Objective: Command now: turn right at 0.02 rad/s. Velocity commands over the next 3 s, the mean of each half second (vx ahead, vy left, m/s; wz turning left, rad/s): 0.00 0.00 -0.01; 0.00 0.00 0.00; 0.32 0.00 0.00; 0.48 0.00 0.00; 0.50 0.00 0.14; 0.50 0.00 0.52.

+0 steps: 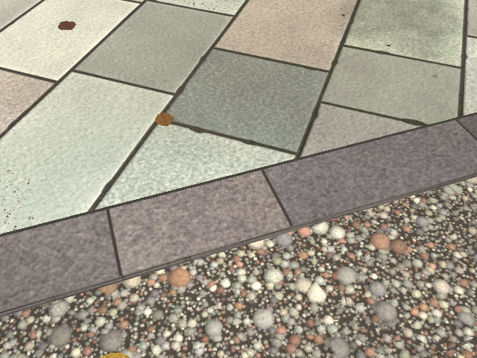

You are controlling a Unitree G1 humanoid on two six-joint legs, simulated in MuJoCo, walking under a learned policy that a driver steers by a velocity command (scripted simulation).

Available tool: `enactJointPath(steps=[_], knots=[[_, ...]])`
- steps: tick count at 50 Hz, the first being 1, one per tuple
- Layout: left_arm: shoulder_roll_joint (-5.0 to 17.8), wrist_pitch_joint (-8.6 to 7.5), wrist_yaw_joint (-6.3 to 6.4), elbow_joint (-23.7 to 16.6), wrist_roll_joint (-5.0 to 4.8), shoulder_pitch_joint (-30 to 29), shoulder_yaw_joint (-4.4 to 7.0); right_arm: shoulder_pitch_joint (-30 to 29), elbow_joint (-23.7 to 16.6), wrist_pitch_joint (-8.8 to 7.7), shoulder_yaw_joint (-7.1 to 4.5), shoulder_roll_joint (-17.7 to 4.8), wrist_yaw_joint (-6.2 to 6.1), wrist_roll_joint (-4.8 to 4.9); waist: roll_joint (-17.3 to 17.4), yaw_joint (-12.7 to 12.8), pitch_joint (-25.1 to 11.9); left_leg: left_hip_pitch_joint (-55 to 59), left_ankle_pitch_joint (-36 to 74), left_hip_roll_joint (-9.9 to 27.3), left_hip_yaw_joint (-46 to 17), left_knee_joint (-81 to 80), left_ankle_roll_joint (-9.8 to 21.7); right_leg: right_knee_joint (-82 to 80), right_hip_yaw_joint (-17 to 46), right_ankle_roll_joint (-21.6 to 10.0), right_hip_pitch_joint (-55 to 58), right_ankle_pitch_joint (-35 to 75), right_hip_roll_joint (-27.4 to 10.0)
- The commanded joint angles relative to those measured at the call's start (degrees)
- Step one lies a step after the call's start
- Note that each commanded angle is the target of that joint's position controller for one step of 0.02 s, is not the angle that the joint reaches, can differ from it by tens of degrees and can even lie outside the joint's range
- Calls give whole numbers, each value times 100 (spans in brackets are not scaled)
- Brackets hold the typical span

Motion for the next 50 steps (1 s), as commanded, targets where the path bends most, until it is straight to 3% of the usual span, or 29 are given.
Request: enactJointPath(steps=[1, 9, 22, 48, 50], knots=[[534, -54, 34, -19, -10, 56, 102, 104, -67, -68, -135, -639, -22, -2, -15, -38, -34, 24, 643, 667, -682, -478, 173, -373, 635, -98, -61, 726, -669], [523, -33, 74, 533, -26, 110, 72, 234, 451, -80, -74, -569, -40, -2, 32, -27, 41, 14, 642, 657, -693, -597, 176, -453, 611, -98, 48, 741, -723], [318, -23, 111, 1126, -38, 232, -31, 506, 1070, -78, 31, -386, -78, -2, 33, -41, 151, -6, 589, 632, -694, -627, 186, -474, 546, -79, -5, 697, -745], [-30, -30, 159, 1499, -39, 603, -121, 886, 1543, -99, 76, -43, -130, 1, 16, -46, 266, -33, 649, 597, -704, -616, 221, -366, 450, -26, -123, 635, -762], [-61, -19, 157, 1498, -18, 644, -123, 934, 1553, -83, 45, -106, -120, -15, 98, -76, 213, -37, -533, 527, -782, -780, 262, -285, 346, -60, -197, -146, -609]])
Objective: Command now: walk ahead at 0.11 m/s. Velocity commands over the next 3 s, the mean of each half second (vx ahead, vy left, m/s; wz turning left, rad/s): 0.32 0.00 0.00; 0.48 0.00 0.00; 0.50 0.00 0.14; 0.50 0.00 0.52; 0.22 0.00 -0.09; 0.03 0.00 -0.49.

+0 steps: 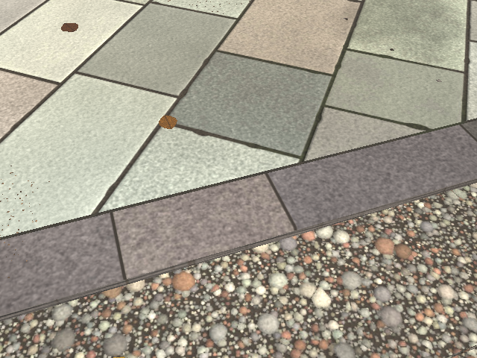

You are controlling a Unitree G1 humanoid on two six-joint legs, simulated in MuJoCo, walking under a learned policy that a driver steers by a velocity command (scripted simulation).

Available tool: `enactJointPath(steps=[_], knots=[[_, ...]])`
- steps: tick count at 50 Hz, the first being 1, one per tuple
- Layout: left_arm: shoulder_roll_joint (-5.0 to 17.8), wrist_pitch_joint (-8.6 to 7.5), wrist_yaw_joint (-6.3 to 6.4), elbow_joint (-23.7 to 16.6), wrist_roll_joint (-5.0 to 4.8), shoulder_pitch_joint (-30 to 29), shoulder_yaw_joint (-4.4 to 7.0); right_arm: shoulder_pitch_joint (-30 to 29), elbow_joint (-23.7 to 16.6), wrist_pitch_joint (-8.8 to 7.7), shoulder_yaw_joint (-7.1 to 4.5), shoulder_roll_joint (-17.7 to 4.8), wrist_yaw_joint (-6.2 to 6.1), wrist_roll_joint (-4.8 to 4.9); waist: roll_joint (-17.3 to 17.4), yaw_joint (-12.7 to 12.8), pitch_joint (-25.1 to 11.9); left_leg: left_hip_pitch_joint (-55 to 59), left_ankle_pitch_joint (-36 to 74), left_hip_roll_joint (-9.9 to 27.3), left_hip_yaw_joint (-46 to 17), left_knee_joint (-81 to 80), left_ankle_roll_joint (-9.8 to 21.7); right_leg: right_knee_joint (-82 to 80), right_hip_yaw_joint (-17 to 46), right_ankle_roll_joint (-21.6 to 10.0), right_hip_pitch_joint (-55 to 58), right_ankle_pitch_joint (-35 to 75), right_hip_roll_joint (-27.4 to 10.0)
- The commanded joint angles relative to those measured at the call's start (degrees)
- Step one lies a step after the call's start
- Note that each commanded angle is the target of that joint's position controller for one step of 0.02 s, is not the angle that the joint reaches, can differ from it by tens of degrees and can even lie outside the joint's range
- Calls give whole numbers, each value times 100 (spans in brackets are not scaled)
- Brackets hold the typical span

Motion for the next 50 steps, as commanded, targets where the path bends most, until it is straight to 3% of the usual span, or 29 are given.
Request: enactJointPath(steps=[1, 2, 4, 5, 7, 9, 12, 14, 15, 16, 17, 18, 19, 21, 23, 25, 29, 33, 35, 37, 38, 39, 40, 41, 42, 43, 45, 47, 50], knots=[[447, 0, 5, -83, 31, 362, 80, 450, -51, 17, -163, -683, -4, -9, 285, -52, 331, -206, -1405, 701, -890, -662, 224, 64, 198, -267, -490, -696, -250], [462, 7, -22, -154, 69, 306, 103, 572, -46, 52, -228, -810, 7, -6, 499, -119, 445, -216, -2370, 835, -1203, -795, 414, 486, 24, -318, -888, -1372, -59], [311, -34, -114, -383, 192, 39, 90, 1002, 32, 86, -334, -947, 24, -9, 846, -299, 820, -212, -3674, 1578, -2225, -1383, 921, 1513, -435, -329, -1729, -1638, 64], [289, -90, -157, -499, 232, -100, 88, 1086, 50, 66, -365, -926, 30, -23, 821, -327, 1014, -351, -3683, 1930, -2603, -1602, 1137, 2017, -542, -318, -1953, -1431, -147], [389, -208, -230, -702, 204, -325, 145, 1084, 0, -36, -414, -935, 61, -93, 519, -283, 1057, -177, -3005, 2127, -2733, -1754, 1281, 2725, -461, -284, -2478, -1500, -405], [400, -319, -309, -814, 154, -332, 185, 923, -84, -145, -448, -956, 82, -71, 393, -138, 883, -63, -2276, 1931, -2230, -1619, 1131, 2519, -501, -253, -2418, -1332, -502], [356, -384, -357, -943, 82, -319, 236, 725, -189, -237, -474, -962, 85, -39, 588, -6, 699, -460, -1551, 1516, -1468, -1334, 920, 1583, -781, -245, -1460, -1025, -327], [253, -389, -333, -758, 42, 310, 267, 540, -258, -243, -487, -965, 107, 24, 489, 300, 609, -1282, -1530, 1273, -1074, -820, 809, 681, -1101, -278, -36, -300, -53], [344, -400, -294, -603, 47, 779, 325, 549, -292, -267, -464, -884, 124, -1, 283, 457, 487, -1759, -1468, 1086, -896, -295, 722, 440, -1046, -288, 789, -390, 41], [635, -451, -238, -473, 107, 1391, 423, 423, -397, -329, -386, -643, 160, -40, -393, 734, 294, -2293, -1117, 686, -388, 980, 540, -144, -62, -377, 1546, -991, -652], [1283, -467, -187, -429, 122, 2129, 564, 365, -674, -388, -244, -128, 231, -9, -1729, 857, -143, -3229, -1626, 14, 432, 2969, 234, -1309, 2531, -864, 2139, -2864, -2222], [1252, -380, -180, -299, 105, 2116, 581, 260, -736, -360, -384, -659, 276, -164, -1240, 687, 239, -3637, -1856, 141, 117, 4132, 299, -1571, 3489, -1289, 1472, -3635, -2561], [1033, -392, -219, -529, 101, 1445, 520, -6, -810, -364, -400, -692, 344, -200, -552, 384, 745, -3845, -1259, 490, -102, 4578, 337, -1506, 3040, -1275, 946, -3433, -2392], [787, -514, -274, -758, 69, 822, 441, -47, -769, -426, -373, -514, 428, -125, -149, 70, 777, -3492, -317, 757, -188, 4407, 224, -1579, 1845, -1040, 478, -1744, -1850], [550, -610, -245, -687, 70, 942, 353, 12, -731, -360, -406, -553, 465, -150, -183, -31, 542, -3278, 16, 756, -3, 4313, 75, -1512, 1052, -903, 592, -251, -1511], [539, -654, -229, -517, 67, 1371, 326, -146, -822, -276, -418, -511, 451, -136, -324, -25, 431, -3584, 36, 715, 184, 4594, 4, -1335, 647, -951, 875, 1038, -1436], [478, -654, -219, -393, 86, 1759, 253, -1324, -1348, -201, -372, -451, 441, -155, -307, 117, 641, -4343, 63, 743, 461, 4539, -74, -1352, 291, -1042, 992, 2148, -1385], [535, -639, -168, -467, 84, 1663, 216, -2205, -1781, -151, -207, -240, 469, -57, -396, 177, 882, -3395, 308, 534, 808, 2767, 15, -1675, -84, -983, 485, 2877, -1273], [668, -654, -189, -418, 68, 1671, 209, -1951, -1760, -152, -235, -351, 399, -57, -584, -5, 680, -2584, 88, 209, 1082, 2460, 302, -1259, -347, -937, 663, 4744, -1370], [813, -671, -175, -416, 53, 1613, 240, -1095, -1525, -212, -351, -602, 295, -12, -740, -402, 132, -1597, -78, -151, 1097, 2151, 552, -79, -489, -820, 1040, 6638, -1421], [910, -653, -167, -447, 64, 1463, 271, -181, -1230, -273, -444, -743, 253, 39, -766, -787, -331, -731, 80, -228, 952, 1697, 659, 949, -528, -735, 1094, 6606, -1402], [932, -646, -173, -516, 34, 1303, 282, 676, -955, -326, -561, -993, 211, -14, -638, -1175, -771, 507, 94, 95, 480, 1119, 772, 2232, -637, -633, 478, 5393, -1222], [400, -622, -248, -740, -123, 1701, 181, 1375, -862, -333, -768, -1698, 177, -166, 519, -1059, -1552, 2043, -1333, 1880, -2174, 437, 1386, 4551, -902, -415, -1210, 2236, -459], [545, -615, -315, -765, -21, 1696, 295, 965, -850, -269, -776, -1678, 256, -42, 902, -748, -1742, 1975, -1313, 2525, -4606, -838, 1771, 5991, -245, -455, -2188, -1130, 233], [593, -576, -328, -985, 55, 1286, 342, 99, -978, -283, -714, -1492, 278, 39, 483, -275, -810, 1139, -1886, 2412, -3860, -947, 1618, 6186, 63, -539, -2651, -717, -239], [660, -569, -343, -1094, 103, 844, 369, -253, -1023, -324, -607, -995, 301, 52, -49, -244, -213, 325, -1815, 2245, -3112, -1079, 1456, 6002, -76, -573, -2686, -425, -451], [417, -497, -339, -1136, 152, 826, 376, -401, -879, -455, -442, -455, 281, -3, -190, 179, 276, -697, -645, 1754, -1905, -1310, 1081, 5352, -56, -548, -2217, -188, -766], [264, -370, -362, -1117, 162, 937, 363, -144, -707, -575, -406, -389, 259, -21, 16, 300, 265, -864, 157, 1488, -1231, -1389, 996, 5099, -135, -487, -2024, -96, -815], [367, -270, -421, -1372, 187, 314, 375, 267, -568, -620, -433, -638, 235, -10, 169, 276, 397, -598, 598, 1284, -681, -1586, 957, 4376, -383, -335, -2578, 261, -945]])
Over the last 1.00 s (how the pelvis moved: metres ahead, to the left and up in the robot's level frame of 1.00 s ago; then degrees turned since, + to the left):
0.01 0.02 0.00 1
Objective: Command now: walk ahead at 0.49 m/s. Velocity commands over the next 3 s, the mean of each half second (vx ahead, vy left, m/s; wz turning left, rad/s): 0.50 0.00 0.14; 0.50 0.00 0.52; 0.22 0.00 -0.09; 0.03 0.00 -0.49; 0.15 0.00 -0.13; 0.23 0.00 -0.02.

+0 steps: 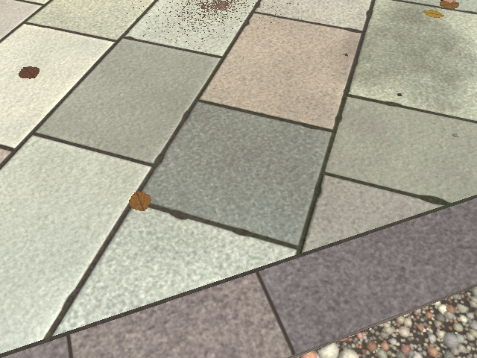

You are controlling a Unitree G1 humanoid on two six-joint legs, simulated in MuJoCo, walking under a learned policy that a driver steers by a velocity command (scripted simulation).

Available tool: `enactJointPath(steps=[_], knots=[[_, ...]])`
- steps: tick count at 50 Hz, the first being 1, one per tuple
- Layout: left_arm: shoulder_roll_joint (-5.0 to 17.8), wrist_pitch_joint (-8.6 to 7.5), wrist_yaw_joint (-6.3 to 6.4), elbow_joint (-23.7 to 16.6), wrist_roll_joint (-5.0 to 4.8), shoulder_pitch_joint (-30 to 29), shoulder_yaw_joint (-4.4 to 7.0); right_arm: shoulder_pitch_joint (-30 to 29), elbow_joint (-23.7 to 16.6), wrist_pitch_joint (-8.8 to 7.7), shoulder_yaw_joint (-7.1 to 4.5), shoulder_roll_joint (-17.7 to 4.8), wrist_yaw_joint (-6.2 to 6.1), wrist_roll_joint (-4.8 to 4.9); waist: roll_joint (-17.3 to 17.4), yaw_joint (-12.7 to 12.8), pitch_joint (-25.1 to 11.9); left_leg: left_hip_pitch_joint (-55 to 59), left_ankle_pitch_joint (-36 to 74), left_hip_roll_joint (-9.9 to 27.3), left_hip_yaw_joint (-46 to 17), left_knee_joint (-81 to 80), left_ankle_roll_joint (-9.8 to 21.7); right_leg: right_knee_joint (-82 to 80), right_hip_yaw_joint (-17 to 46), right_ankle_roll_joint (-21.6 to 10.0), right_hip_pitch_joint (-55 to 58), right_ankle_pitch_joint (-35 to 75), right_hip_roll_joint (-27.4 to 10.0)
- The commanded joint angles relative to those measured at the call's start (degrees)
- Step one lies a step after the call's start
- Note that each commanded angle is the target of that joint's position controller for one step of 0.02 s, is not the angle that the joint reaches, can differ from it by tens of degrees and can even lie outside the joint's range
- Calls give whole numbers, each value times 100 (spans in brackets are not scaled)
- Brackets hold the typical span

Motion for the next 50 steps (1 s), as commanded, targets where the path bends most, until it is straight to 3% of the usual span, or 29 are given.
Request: enactJointPath(steps=[1, 6, 12, 14, 15, 16, 17, 18, 19, 20, 21, 22, 24, 27, 31, 33, 37, 40, 41, 42, 43, 44, 45, 46, 47, 48, 50], knots=[[175, 118, -64, -153, 30, 274, 24, 239, -168, -126, -14, -388, -20, 11, 308, 186, 309, -146, 494, 1492, -1390, -1627, 564, -548, -117, 157, -438, 451, -247], [166, 100, -97, -556, -55, -1001, -12, 856, -113, -135, 25, -433, -18, 24, 403, -182, 351, 659, 1767, 1408, -1071, -1556, 358, -2175, -431, 375, -754, 1137, -114], [171, 61, -63, -808, -64, -1728, -37, 1391, 52, -92, 46, -451, -110, -67, 602, -390, 375, 1773, 3201, 1691, -1039, -1005, 404, -3116, -602, 171, -655, 878, 196], [256, 12, -23, -809, -70, -1489, 5, 1151, 0, -81, 25, -573, -142, -84, 628, -132, 299, 1811, 4333, 1747, -1056, -506, 382, -3427, -609, 15, -101, 418, 399], [339, -27, 21, -677, -73, -1025, 53, 1000, -37, -79, 1, -659, -148, -84, 679, 81, 93, 1724, 5146, 1720, -1056, -8, 323, -3560, -651, -71, 543, 201, 597], [461, -93, 73, -409, -76, -195, 130, 873, -64, -66, -12, -704, -136, -62, 615, 436, -313, 1564, 5325, 1607, -1049, 874, 256, -3922, -641, -179, 1497, 333, 731], [687, -169, 139, -129, 12, 762, 236, 707, -141, -69, -15, -718, -114, 27, 502, 862, -806, 735, 4260, 1381, -944, 2043, 154, -4302, -368, -293, 2950, 699, 410], [1285, -209, 199, -60, 176, 1590, 377, 780, -374, -75, 73, -349, -80, 103, -255, 989, -1656, -466, 1462, 917, -695, 3818, 43, -4355, 1340, -494, 4355, 382, -1240], [1511, -115, 132, -104, 118, 1321, 443, 1459, -363, -16, 63, -43, -80, 316, -1215, 494, -2051, -2036, -1791, 105, -778, 5466, -105, -5101, 3623, -1159, 5020, 246, -2306], [1091, -60, 88, -256, -14, 699, 379, 1051, -372, 66, -38, -480, -115, 144, -219, 368, -1339, -2408, -1331, 573, -1115, 5837, -86, -5275, 3149, -1069, 4225, -506, -2067], [636, -93, 69, -328, -24, 260, 245, 528, -511, 74, -56, -419, -91, 88, 11, 314, -596, -2601, -980, 719, -1081, 5871, -99, -5458, 2366, -902, 3461, -658, -1813], [386, -140, 61, -290, -12, 88, 173, 375, -576, 82, -57, -289, -63, 71, 155, 150, -145, -2512, -683, 904, -1085, 5640, -101, -5681, 1697, -648, 2820, -305, -1541], [136, -224, 148, -87, -38, 256, 93, 366, -639, 230, -85, -125, 46, -78, -148, -83, 75, -2328, -424, 1046, -1039, 5513, -152, -5801, 799, -312, 2268, 202, -1142], [255, -354, 147, 137, -92, 734, 115, 84, -866, 399, -94, 59, 84, -73, -226, -175, 37, -2963, -277, 1019, -891, 6097, -173, -5744, 146, -245, 2356, 1165, -1092], [189, -339, 120, 289, 15, 1115, 60, -995, -1421, 483, -29, 98, 66, -87, -261, -119, 302, -4052, -95, 1032, -736, 6400, -176, -5846, -486, -99, 2297, 1169, -922], [249, -329, 170, 284, 25, 1275, 39, -1417, -1661, 485, 13, 63, 105, -109, -166, -83, 372, -4182, 98, 1020, -640, 5795, -190, -5932, -747, -100, 2357, 1536, -901], [443, -320, 301, 255, -56, 1406, 41, -2013, -1962, 490, 116, 115, 237, -124, -149, 16, 457, -3500, 89, 937, -14, 3599, -150, -6052, -1201, -88, 2841, 2992, -972], [709, -262, 341, 253, -69, 1486, 102, -1696, -1949, 493, 80, -7, 191, -71, -481, -131, -44, -2404, -410, 401, 540, 2827, 215, -5027, -1645, 3, 3584, 6182, -1077], [835, -224, 356, 228, -49, 1482, 142, -1273, -1873, 498, 25, -129, 163, -53, -691, -334, -342, -2003, -788, 187, 567, 2731, 384, -4292, -1688, -14, 3822, 7044, -1176], [1007, -190, 330, 121, -42, 1369, 200, -696, -1781, 470, -50, -318, 162, -46, -814, -575, -687, -1365, -1082, 22, 433, 2425, 551, -3347, -1668, -102, 3801, 7197, -1271], [1148, -163, 276, -20, -112, 1200, 257, 5, -1589, 397, -177, -567, 157, -64, -617, -910, -1101, -189, -727, -99, 111, 1608, 697, -2083, -1684, -44, 3287, 6260, -1220], [922, -148, 235, -243, -160, 1193, 221, 331, -1525, 347, -388, -1138, 123, -126, 127, -1014, -1493, 1000, -1378, 792, -1504, 745, 958, -307, -1691, 144, 2047, 3290, -915], [454, -154, 90, -823, -159, 1040, 162, -53, -1628, 415, -548, -1758, 116, -34, 1557, -512, -1704, 2106, -1645, 2298, -5262, -486, 1912, 1983, -956, 514, -466, -1487, 642], [673, -230, 42, -991, -71, 446, 195, -176, -1735, 472, -515, -1562, 58, -45, 355, -571, -1407, 1780, -1460, 2387, -5241, -890, 1794, 2322, 229, 431, -1106, -863, 282], [627, -275, 30, -1097, -127, 231, 190, -330, -1632, 444, -439, -1273, 6, -29, 26, -408, -745, 1107, -1131, 2335, -4516, -795, 1634, 2201, 182, 395, -1256, -527, 92], [557, -294, 68, -1071, -131, 360, 174, -415, -1518, 380, -364, -1013, -9, 0, -348, -76, -235, 371, -239, 2059, -3808, -813, 1322, 1617, 138, 392, -1044, -415, -141], [475, -115, 102, -1075, 6, 552, 143, -719, -1527, 233, -278, -726, -36, 31, -226, 292, -121, -367, 824, 1435, -2753, -770, 1031, 1047, 209, 479, -474, -378, -312]])
Over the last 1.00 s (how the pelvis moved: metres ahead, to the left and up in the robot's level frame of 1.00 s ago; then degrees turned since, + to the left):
0.42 -0.03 0.02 -1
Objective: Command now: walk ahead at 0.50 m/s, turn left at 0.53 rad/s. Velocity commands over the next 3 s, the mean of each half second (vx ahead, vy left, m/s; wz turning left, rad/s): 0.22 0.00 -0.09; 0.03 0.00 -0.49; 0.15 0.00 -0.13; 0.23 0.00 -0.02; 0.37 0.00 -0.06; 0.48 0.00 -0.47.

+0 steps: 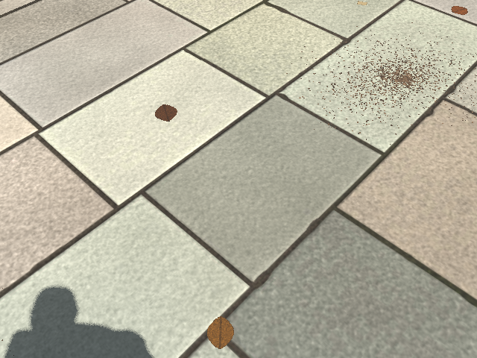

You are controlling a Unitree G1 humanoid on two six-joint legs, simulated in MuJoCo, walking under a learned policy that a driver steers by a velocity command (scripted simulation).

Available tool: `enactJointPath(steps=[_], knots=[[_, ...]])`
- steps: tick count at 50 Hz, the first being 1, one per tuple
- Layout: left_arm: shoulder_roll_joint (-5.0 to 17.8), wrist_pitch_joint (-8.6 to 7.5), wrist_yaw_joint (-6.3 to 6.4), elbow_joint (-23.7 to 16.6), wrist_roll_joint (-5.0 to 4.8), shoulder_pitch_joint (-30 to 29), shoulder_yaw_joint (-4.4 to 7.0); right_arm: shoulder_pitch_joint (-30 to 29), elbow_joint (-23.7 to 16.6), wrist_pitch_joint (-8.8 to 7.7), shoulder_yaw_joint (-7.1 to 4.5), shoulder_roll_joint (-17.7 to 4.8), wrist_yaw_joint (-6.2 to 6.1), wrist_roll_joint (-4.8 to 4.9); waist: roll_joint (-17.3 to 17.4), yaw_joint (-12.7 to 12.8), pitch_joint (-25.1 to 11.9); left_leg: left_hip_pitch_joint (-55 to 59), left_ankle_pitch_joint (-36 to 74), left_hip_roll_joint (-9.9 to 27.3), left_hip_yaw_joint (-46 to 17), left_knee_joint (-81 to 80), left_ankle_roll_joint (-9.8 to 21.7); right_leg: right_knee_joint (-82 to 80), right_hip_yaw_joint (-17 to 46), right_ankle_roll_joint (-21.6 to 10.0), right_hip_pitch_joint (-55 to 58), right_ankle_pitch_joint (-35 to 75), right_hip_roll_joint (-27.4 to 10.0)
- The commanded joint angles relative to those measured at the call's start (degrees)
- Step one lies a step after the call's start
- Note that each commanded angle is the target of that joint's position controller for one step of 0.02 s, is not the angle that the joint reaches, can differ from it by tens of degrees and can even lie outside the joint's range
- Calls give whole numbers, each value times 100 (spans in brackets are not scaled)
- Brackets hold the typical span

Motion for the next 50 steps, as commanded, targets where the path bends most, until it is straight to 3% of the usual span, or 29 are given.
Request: enactJointPath(steps=[1, 3, 6, 9, 13, 16, 18, 19, 20, 21, 22, 23, 24, 25, 27, 29, 34, 37, 42, 44, 46, 47, 48, 49, 50], knots=[[484, 136, -15, -418, 103, 464, 88, 74, -304, -236, -94, -428, -62, 46, -230, 253, -170, 733, 1407, 1569, -2320, -2193, 801, -351, 318, 95, -995, -14, -307], [482, 277, -39, -349, 98, 512, 90, 329, -247, -366, -50, -459, -40, 50, -217, 260, -144, 848, 3380, 1508, -1766, -2160, 630, -876, 123, 166, -953, 171, -268], [424, 348, -67, -396, 67, 184, 53, 863, -72, -403, -17, -526, -42, 49, 169, 77, -228, 1320, 5252, 1335, -1094, -2055, -31, -1810, -144, 160, -959, 809, -118], [408, 385, -90, -474, -19, -255, -2, 912, -91, -362, 41, -527, -82, 42, 469, -126, -282, 1801, 5396, 1267, -686, -2059, -439, -2754, -242, 65, -921, 1349, 47], [388, 373, -78, -560, -29, -668, -70, 1016, -39, -299, 107, -499, -214, -15, 518, -347, -241, 2371, 5472, 1498, -390, -1948, -476, -3820, -313, -50, -721, 1585, 331], [606, 328, -68, -527, 46, -353, -6, 880, -60, -244, 77, -646, -343, 6, 596, -188, -331, 2679, 6365, 1705, -323, -1286, -432, -4146, -463, -220, -291, 953, 643], [752, 292, -24, -369, 41, 297, 66, 702, -113, -198, 11, -801, -411, 4, 595, 75, -486, 2701, 6724, 1799, -349, -366, -449, -4528, -490, -426, 235, 552, 841], [801, 246, 5, -268, 50, 784, 109, 513, -167, -179, -24, -876, -414, 24, 467, 380, -592, 2484, 6171, 1714, -268, 498, -514, -5160, -358, -566, 747, 969, 803], [1032, 196, 37, -197, 88, 1362, 197, 150, -370, -202, -39, -927, -404, 98, 137, 796, -890, 1595, 4439, 1296, -39, 2121, -653, -5526, 379, -952, 1771, 2949, 221], [1535, 193, 65, -252, 17, 1107, 300, 534, -652, -198, 86, -258, -328, 31, -1144, 134, -1027, -278, -1710, 97, 94, 3789, -858, -5006, 2230, -1691, 2937, 7354, -1289], [1601, 250, 46, -295, -183, 1088, 344, 1135, -520, -101, 141, -195, -259, -30, -1031, 21, -1854, -632, -1961, 116, -964, 4583, -900, -5377, 3214, -2470, 3124, 6981, -1723], [1310, 322, 41, -494, -209, 613, 322, 929, -466, -48, 113, -441, -239, -72, -347, 2, -1310, -850, -1562, 457, -1128, 4708, -918, -5612, 2832, -2410, 2521, 5437, -1544], [987, 410, 49, -598, -173, 212, 224, 529, -561, -37, 71, -587, -223, -80, 38, -47, -653, -1017, -1300, 612, -1075, 4393, -938, -5901, 2455, -2169, 1807, 4213, -1180], [811, 465, 51, -629, -136, 47, 163, 294, -642, -1, 47, -635, -212, -104, 258, -140, -343, -1055, -1139, 737, -1043, 3999, -981, -6084, 2214, -1889, 1413, 3515, -872], [914, 488, 59, -618, -99, 91, 194, 373, -682, 185, 87, -485, -192, -128, -19, -190, -369, -737, -872, 741, -936, 3496, -1080, -6202, 1808, -1597, 1031, 3106, -453], [1118, 461, 35, -626, -67, 195, 263, 459, -711, 264, 124, -376, -197, -85, -187, -184, -566, -677, -752, 706, -895, 3165, -1149, -6157, 1741, -1476, 1066, 3089, -301], [1267, 580, 51, -758, -51, 258, 349, -39, -935, 354, 123, -463, -253, -56, -588, 71, -615, -985, -637, 782, -985, 2187, -1266, -6322, 2188, -1194, 1308, 1009, -128], [1316, 651, 49, -840, -20, 257, 392, -263, -1051, 335, 132, -486, -266, -26, -669, 190, -510, -990, -659, 764, -1060, 1716, -1257, -6388, 2563, -1163, 1341, 168, -131], [1355, 697, -16, -971, 43, 99, 440, -196, -1154, 199, 161, -529, -294, 63, -762, 196, -550, -383, -947, 533, -1079, 861, -1062, -6156, 3006, -1126, 1318, 666, -131], [1326, 720, -48, -1026, 37, -75, 439, 132, -1118, 141, 168, -561, -310, 110, -819, 65, -613, 139, -981, 438, -1036, 224, -924, -6033, 3120, -1020, 1241, 1070, -112], [1231, 742, -39, -1059, -49, -256, 403, 633, -994, 78, 172, -540, -354, 86, -710, -220, -593, 1122, -215, 439, -920, -1254, -775, -5788, 2989, -670, 810, 767, 145], [1004, 725, -9, -1074, -90, -130, 336, 556, -1025, 50, 115, -816, -398, 7, -175, -108, -481, 1464, -313, 1043, -1555, -1965, -620, -5346, 2654, -347, 367, -203, 535], [660, 696, 11, -1155, -143, 169, 248, 233, -1260, 70, 41, -1331, -402, -85, 1147, 106, -542, 1725, -530, 2605, -3295, -2465, -126, -4053, 1518, -15, -339, -1199, 1364], [1165, 674, 51, -1121, 62, -26, 368, 12, -1307, 90, 0, -1420, -340, -136, 1037, -2, -158, 819, 380, 2986, -3682, -2402, 392, -2932, 962, 64, -557, -1620, 1582], [1235, 665, 37, -1080, 93, -31, 393, 35, -1273, 69, 72, -1091, -296, -110, 745, 115, -160, 581, 1014, 2815, -3378, -2230, 532, -2277, 1108, 91, -228, -1415, 1324]])
Over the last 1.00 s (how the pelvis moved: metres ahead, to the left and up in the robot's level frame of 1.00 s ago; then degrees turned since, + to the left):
0.55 0.05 0.02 24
